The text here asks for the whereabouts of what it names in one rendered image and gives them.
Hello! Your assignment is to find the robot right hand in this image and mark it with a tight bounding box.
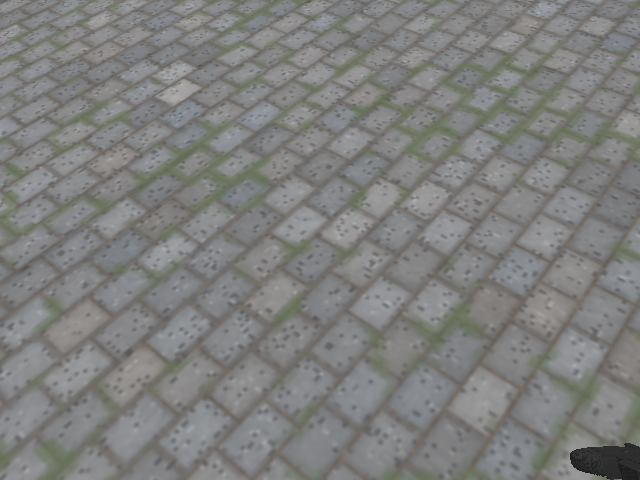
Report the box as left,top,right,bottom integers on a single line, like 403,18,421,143
570,443,640,480

